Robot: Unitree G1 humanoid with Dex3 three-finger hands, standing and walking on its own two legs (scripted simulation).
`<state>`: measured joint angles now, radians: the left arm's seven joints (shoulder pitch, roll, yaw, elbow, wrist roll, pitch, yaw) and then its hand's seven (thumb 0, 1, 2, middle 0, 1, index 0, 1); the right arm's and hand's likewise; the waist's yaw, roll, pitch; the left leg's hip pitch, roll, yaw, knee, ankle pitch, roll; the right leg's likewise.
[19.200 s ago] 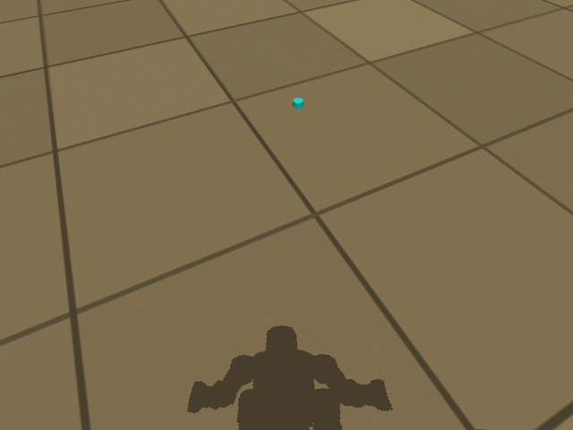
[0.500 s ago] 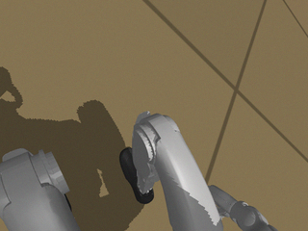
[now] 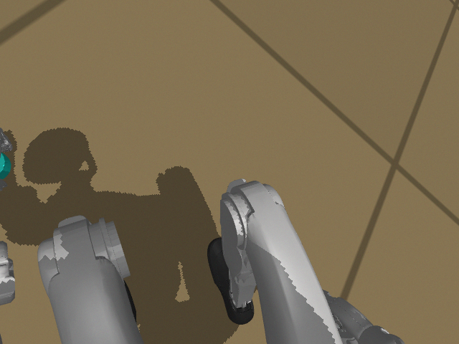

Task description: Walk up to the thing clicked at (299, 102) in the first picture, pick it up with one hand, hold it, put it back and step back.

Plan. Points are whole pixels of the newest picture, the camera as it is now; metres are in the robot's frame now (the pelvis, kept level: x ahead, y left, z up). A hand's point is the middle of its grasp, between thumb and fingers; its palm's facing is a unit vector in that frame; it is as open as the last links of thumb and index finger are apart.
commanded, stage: settle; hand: left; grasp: from above
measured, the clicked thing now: out of the picture +0.43 +0.35 -0.23
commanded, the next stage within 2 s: lift in 0.36 s
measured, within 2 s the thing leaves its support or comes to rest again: neither
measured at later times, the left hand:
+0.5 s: hand out of the picture +0.41 +0.33 -0.13, palm faces -0.41 -0.11 -0.90, open 7.8 cm
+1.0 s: hand out of the picture +0.36 +0.34 -0.02, palm faces -0.43 -0.14 -0.89, open 7.7 cm
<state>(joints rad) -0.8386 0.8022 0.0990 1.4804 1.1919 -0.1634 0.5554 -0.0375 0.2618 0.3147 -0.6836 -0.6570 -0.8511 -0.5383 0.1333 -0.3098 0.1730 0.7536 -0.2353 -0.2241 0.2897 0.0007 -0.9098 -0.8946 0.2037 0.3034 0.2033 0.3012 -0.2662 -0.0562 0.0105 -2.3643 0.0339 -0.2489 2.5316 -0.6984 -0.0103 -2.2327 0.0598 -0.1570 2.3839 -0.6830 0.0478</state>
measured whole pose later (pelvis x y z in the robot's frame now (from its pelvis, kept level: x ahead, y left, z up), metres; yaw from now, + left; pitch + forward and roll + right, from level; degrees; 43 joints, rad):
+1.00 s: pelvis -0.01 -0.01 +0.10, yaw +8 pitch +33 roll -7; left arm -0.66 0.59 -0.02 0.97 1.07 -0.11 0.15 -0.03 0.28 0.28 -0.73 -0.55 -0.88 -0.50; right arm 0.18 -0.28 -0.01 0.69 -0.05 0.01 0.10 0.00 -0.91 -0.90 0.20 0.30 0.20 0.30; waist -0.10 0.04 -0.17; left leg -2.13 0.03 -0.10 2.17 -0.63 0.00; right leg -2.04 0.01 -0.06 2.11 -0.66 0.03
